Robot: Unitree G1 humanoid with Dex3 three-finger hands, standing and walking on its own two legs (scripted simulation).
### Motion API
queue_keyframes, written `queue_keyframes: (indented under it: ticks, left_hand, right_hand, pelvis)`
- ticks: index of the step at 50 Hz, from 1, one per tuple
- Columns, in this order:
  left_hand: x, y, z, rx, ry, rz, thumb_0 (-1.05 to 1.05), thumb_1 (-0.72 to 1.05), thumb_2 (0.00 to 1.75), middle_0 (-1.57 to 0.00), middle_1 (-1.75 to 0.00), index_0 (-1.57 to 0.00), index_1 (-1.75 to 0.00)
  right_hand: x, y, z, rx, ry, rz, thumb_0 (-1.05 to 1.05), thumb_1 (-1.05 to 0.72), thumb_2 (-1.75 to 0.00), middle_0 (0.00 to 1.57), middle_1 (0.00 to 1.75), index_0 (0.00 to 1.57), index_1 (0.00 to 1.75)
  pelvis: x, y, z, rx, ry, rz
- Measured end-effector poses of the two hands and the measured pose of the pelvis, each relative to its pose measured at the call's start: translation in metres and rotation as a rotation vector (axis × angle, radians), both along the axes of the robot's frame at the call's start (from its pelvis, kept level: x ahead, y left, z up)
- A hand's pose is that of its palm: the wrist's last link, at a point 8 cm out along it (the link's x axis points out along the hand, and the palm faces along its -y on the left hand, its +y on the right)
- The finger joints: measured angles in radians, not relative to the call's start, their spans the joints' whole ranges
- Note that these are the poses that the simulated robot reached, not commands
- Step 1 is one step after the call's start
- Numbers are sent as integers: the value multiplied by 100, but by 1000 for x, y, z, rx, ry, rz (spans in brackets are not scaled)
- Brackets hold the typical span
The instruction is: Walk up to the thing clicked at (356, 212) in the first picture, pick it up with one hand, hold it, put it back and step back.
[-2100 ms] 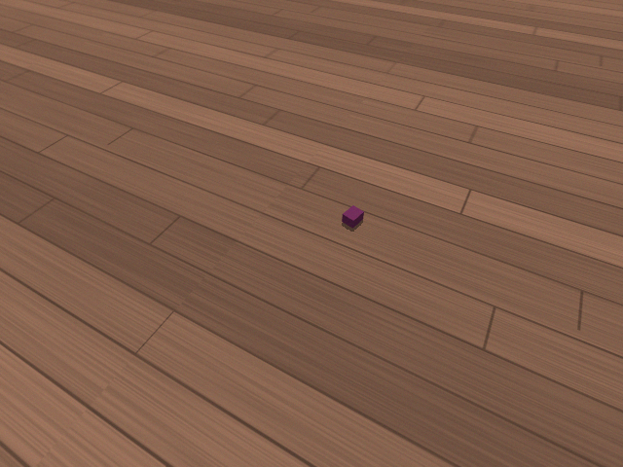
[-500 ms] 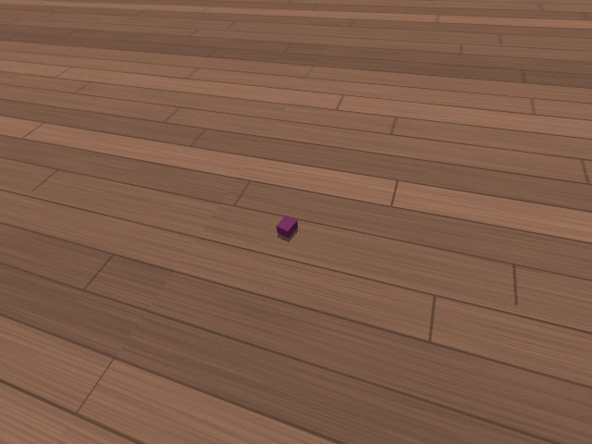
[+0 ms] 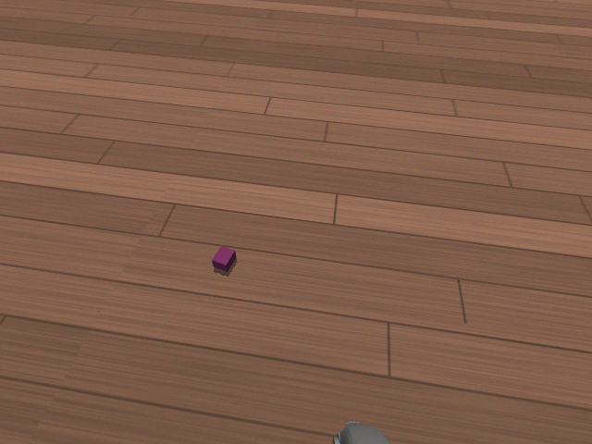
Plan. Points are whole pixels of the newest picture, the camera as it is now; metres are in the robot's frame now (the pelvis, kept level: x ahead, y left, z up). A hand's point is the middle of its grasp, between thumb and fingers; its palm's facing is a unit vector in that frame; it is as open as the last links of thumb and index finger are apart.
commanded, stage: walk up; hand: left
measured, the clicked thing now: (224, 258) +0.92 +0.24 -0.75
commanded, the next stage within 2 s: none
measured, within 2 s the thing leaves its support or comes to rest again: neither
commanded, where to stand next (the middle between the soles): +0.53 +0.02 m, yaw -1 degrees
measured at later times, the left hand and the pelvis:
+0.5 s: hand (118, 397) +0.24 +0.28 -0.14, palm faces -0.03 -0.92 -0.39, open 7.4 cm; pelvis +0.20 -0.01 -0.01, yaw -1 degrees
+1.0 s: hand (154, 268) +0.47 +0.27 -0.13, palm faces -0.05 -0.91 -0.42, open 7.4 cm; pelvis +0.38 -0.01 -0.02, yaw -2 degrees
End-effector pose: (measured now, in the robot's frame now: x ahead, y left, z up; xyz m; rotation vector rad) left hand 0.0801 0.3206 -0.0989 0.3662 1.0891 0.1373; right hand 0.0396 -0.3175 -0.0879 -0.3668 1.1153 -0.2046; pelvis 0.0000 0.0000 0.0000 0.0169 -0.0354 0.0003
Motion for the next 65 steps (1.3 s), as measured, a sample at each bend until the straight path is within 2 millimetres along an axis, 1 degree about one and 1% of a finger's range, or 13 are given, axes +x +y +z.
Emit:
queue_keyframes:
  ticks: [5, 9, 17, 23, 28, 32, 38, 42, 46, 51, 56, 61, 65]
  left_hand:
    - [76, -16, 9, 30, -50, -54, 1, 90, 90, -20, -30, -20, -30]
    - [119, -29, 8, 63, -120, -47, 1, 90, 90, -20, -30, -21, -30]
    - [134, -36, 19, 50, -63, 9, 1, 90, 90, -21, -30, -21, -30]
    - [142, -12, 7, 42, 20, 50, 1, 90, 90, -21, -30, -21, -30]
    - [171, 16, -20, 38, 83, 63, 1, 90, 90, -21, -30, -21, -30]
    - [212, 19, -24, 29, 104, 34, 1, 90, 90, -20, -30, -21, -30]
    - [285, 10, -12, 5, 52, -18, 1, 90, 90, -20, -30, -21, -30]
    - [331, -1, -3, 17, 14, -42, 1, 90, 90, -20, -30, -21, -30]
    - [369, -8, -1, 62, -53, -37, 1, 90, 90, -21, -30, -21, -30]
    - [382, -12, 11, 69, -62, 3, 1, 90, 90, -21, -30, -21, -30]
    - [385, 2, 14, 80, -9, 25, 1, 90, 90, -21, -30, -21, -30]
    - [395, 28, -7, 79, 53, 49, 1, 90, 90, -21, -30, -21, -30]
    - [414, 37, -27, 62, 91, 59, 1, 90, 90, -20, -30, -21, -30]
  right_hand:
    - [17, -21, -21, 20, 61, -48, 0, -90, -90, 20, 30, 20, 30]
    - [48, -36, -47, 32, 94, -59, 1, -90, -90, 20, 30, 20, 30]
    - [143, -26, -34, 74, 34, 3, 1, -91, -90, 20, 30, 20, 30]
    - [204, -15, -19, 49, 22, 42, 1, -91, -90, 20, 30, 20, 30]
    - [249, -5, -15, -17, -26, 34, 0, -91, -90, 20, 30, 20, 30]
    - [265, 5, -6, -22, -45, -11, 0, -91, -90, 20, 30, 20, 30]
    - [276, 7, -3, -9, 18, -40, 0, -90, -90, 20, 30, 20, 30]
    - [289, -1, -15, 16, 61, -59, 0, -90, -90, 20, 30, 20, 30]
    - [316, -14, -38, 33, 90, -63, 1, -90, -90, 20, 30, 20, 30]
    - [370, -9, -42, 55, 83, -31, 1, -91, -90, 20, 30, 20, 30]
    - [423, 2, -32, 63, 42, 15, 1, -91, -90, 20, 30, 20, 30]
    - [466, 18, -30, 17, 8, 23, 0, -91, -90, 20, 30, 20, 30]
    - [485, 32, -30, 0, -18, 10, 0, -91, -90, 20, 30, 20, 30]
  pelvis:
    - [46, -14, -9, 7, -6, -16]
    - [82, -29, -25, -13, -23, -16]
    - [137, -28, -6, -22, -12, -26]
    - [183, -15, -5, -32, 2, -25]
    - [227, 8, -20, -12, 4, -28]
    - [255, 14, -15, -16, -2, -40]
    - [294, 12, -5, -8, -4, -48]
    - [323, 5, -7, -8, -3, -47]
    - [353, -9, -21, -25, -11, -39]
    - [381, -8, -14, -28, -15, -34]
    - [408, 2, -7, -27, -6, -31]
    - [435, 21, -18, -30, -3, -34]
    - [450, 33, -25, -17, -7, -39]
